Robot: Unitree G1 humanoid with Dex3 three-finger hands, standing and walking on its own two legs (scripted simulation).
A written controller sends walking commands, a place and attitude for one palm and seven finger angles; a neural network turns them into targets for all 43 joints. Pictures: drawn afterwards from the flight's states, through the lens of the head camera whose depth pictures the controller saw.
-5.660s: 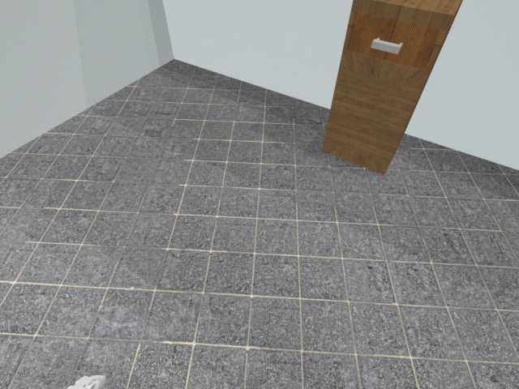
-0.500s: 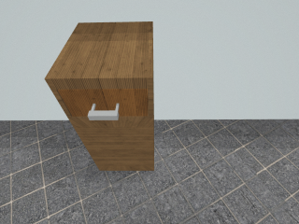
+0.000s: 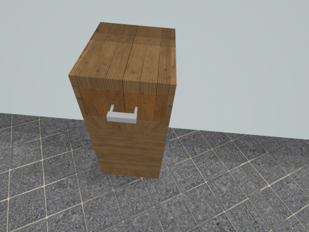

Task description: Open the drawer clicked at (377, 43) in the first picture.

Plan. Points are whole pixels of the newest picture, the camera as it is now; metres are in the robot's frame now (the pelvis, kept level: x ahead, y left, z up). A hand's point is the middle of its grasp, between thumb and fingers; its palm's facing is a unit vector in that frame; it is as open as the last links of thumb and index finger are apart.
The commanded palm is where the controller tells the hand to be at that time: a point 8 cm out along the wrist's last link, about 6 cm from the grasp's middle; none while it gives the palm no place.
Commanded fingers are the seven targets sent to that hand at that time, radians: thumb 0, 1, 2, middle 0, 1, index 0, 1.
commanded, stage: come to a stop and stand still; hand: left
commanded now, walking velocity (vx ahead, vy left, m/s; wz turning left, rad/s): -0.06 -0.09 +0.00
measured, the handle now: (123, 112) +0.55 +0.16 -0.08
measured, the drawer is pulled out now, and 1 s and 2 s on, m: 0.00 0.00 0.00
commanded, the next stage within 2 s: look again from close up in 0.76 s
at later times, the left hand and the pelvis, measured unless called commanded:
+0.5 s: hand out of the picture +0.02 +0.12 -0.18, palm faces +0.03 -0.97 -0.23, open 7.2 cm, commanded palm none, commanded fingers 0.00 0.90 0.90 -0.20 -0.30 -0.20 -0.30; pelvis +0.00 -0.06 -0.01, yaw +0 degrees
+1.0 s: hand out of the picture -0.04 +0.11 -0.18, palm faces +0.01 -0.99 -0.17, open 7.4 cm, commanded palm none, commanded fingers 0.00 0.90 0.90 -0.20 -0.30 -0.20 -0.30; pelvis -0.02 -0.04 -0.01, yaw -1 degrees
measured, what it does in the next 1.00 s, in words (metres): steps on the spot: right foot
